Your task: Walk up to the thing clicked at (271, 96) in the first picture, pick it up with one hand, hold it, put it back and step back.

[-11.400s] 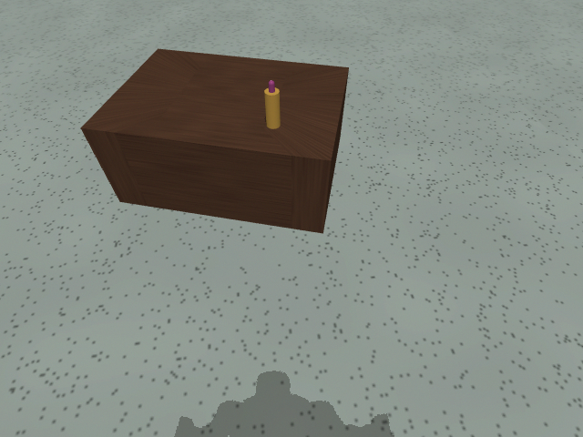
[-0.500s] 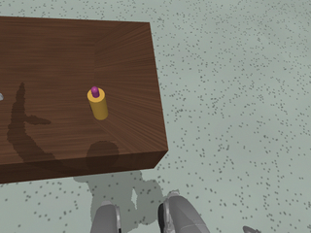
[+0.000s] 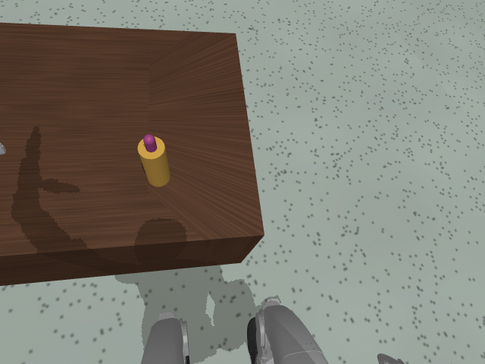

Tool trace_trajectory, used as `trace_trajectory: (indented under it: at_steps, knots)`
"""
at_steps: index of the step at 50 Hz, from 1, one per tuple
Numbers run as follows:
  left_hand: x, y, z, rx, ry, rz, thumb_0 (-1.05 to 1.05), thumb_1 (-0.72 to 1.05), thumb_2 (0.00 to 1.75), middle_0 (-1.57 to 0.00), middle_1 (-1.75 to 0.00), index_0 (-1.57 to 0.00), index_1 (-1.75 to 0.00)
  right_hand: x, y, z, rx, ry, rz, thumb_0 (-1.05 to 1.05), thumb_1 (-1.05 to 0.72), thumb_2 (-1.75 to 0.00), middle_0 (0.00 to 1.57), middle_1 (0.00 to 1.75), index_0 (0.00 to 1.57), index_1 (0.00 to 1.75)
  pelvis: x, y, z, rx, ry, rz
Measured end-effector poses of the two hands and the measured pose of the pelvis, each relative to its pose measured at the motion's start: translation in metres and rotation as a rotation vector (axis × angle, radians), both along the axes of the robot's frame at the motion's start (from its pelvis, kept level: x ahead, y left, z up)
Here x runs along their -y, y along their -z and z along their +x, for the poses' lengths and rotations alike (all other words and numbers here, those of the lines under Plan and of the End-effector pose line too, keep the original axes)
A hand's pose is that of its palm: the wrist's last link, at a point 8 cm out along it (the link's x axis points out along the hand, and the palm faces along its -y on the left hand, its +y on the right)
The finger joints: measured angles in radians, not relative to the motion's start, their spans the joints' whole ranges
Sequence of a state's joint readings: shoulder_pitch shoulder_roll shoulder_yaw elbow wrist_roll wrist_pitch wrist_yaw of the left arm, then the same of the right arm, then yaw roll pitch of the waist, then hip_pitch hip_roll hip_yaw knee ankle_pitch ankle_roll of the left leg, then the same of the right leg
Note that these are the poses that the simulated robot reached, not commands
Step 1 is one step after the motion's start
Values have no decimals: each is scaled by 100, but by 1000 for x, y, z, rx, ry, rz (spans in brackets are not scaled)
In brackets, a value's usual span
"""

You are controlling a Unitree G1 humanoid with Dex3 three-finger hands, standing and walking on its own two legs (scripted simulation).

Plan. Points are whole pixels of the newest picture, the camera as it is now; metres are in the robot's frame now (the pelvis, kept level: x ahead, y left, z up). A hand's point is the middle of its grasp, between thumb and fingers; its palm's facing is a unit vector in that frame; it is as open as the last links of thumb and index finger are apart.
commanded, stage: go down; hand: left
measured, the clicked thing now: (154, 159) +0.53 +0.13 -0.18
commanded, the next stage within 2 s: approach in 1.72 s
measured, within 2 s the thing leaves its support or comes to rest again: neither
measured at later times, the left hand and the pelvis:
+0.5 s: hand out of the picture +0.47 +0.32 +0.09, palm faces +0.04 -1.00 +0.00, open 16.6 cm; pelvis +0.00 +0.00 +0.00, yaw +0 degrees
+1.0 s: hand out of the picture +0.47 +0.33 +0.09, palm faces +0.04 -1.00 +0.00, open 16.7 cm; pelvis +0.00 +0.00 +0.00, yaw +0 degrees
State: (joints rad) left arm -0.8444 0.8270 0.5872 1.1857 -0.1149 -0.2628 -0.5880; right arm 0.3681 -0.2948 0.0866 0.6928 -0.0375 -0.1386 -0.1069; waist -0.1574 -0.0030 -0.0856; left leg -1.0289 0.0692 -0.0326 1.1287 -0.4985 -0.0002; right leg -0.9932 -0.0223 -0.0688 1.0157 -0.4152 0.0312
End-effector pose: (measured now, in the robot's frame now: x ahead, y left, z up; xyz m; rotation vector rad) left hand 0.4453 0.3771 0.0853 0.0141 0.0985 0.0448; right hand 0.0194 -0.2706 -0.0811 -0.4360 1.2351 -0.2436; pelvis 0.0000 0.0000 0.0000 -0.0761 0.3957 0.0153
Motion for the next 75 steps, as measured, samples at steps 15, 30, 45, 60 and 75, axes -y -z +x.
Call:
trace_trajectory:
  at_steps: [15,30,45,60,75]
  knots:
    - [-2,0,-5,21,-2,-7,-1,-31,10,-4,-6,-3,-7,2,3,2,-8,-4,3,0,-88,-90,21,30,21,30,2,1,2,-5,-4,1]
    - [-1,-7,1,62,-1,-15,-1,-33,9,-3,-7,-3,-7,4,3,3,-7,-4,-7,0,-88,-90,21,30,21,30,4,2,0,-8,-5,0]
    - [-6,-4,1,58,1,-17,-1,-34,9,-3,-7,-3,-7,0,3,4,-15,1,-3,0,-88,-90,21,30,21,30,0,2,4,-13,-5,-2]
    - [-5,-9,8,61,-8,-18,-1,-35,9,-3,-7,-3,-7,-1,3,2,-21,2,2,0,-88,-90,21,30,21,30,0,2,4,-14,-4,-4]
    - [-7,-8,4,60,-9,-18,-1,-34,9,-3,-7,-3,-7,-1,1,-3,-33,12,0,0,-88,-90,21,30,21,30,-1,0,4,-8,-6,-4]
